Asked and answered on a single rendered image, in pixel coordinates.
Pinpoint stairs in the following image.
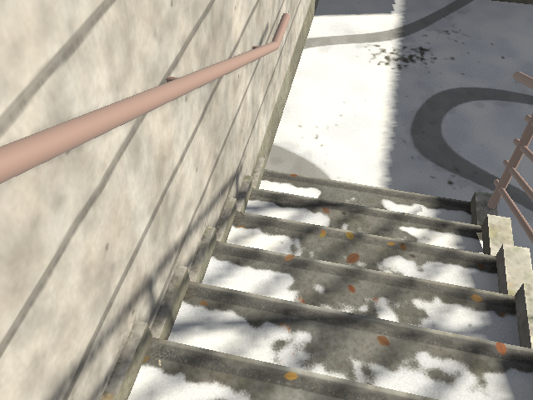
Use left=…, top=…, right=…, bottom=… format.
left=128, top=169, right=533, bottom=400

